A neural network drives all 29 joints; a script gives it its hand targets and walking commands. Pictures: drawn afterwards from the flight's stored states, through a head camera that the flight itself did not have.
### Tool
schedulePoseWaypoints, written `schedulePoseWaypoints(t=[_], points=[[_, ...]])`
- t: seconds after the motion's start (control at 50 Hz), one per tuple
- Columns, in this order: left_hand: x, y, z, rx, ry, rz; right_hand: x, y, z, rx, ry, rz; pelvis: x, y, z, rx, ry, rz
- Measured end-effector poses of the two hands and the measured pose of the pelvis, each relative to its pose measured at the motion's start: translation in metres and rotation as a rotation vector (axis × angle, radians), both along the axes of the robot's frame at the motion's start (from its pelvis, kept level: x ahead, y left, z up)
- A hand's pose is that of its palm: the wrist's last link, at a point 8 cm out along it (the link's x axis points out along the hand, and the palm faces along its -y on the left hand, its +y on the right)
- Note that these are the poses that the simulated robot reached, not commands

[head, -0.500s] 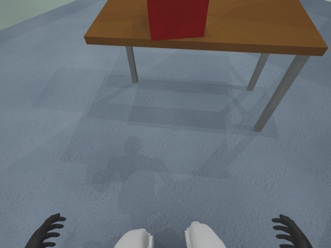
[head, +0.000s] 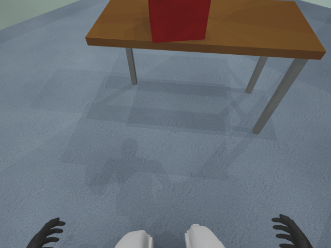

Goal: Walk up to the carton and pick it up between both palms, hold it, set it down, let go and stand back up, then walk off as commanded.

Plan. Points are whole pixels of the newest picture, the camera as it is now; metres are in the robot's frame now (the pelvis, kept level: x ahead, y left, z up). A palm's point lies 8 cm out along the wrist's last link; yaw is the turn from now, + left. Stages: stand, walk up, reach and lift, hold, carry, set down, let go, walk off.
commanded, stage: stand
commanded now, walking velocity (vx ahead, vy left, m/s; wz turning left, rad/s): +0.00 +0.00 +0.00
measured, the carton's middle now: (176, 0) +1.06 -0.04 +0.09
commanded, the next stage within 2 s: none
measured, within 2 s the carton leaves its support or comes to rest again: neither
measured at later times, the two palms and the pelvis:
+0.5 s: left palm out of the picture +0.13 +0.30 -0.05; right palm out of the picture +0.13 -0.32 -0.07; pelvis -0.01 -0.01 +0.00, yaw +0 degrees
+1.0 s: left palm out of the picture +0.13 +0.30 -0.05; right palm out of the picture +0.12 -0.32 -0.07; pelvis -0.01 -0.01 +0.00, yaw +0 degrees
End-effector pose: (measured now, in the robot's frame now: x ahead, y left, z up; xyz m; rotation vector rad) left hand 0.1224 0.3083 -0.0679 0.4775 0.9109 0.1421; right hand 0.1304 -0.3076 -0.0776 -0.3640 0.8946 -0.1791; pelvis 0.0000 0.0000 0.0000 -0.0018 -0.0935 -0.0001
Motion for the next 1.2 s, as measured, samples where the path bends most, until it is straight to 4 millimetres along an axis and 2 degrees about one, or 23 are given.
schedulePoseWaypoints(t=[0.32, 1.2], points=[[0.008, -0.007, 0.012, -0.009, -0.086, -0.009, 0.002, -0.006, 0.009, 0.002, -0.081, -0.003, -0.005, -0.005, 0.000, 0.004, -0.007, 0.001], [0.004, -0.009, 0.014, -0.014, -0.096, -0.010, -0.007, -0.009, 0.006, 0.004, -0.073, -0.012, -0.009, -0.007, -0.001, 0.005, -0.013, 0.002]])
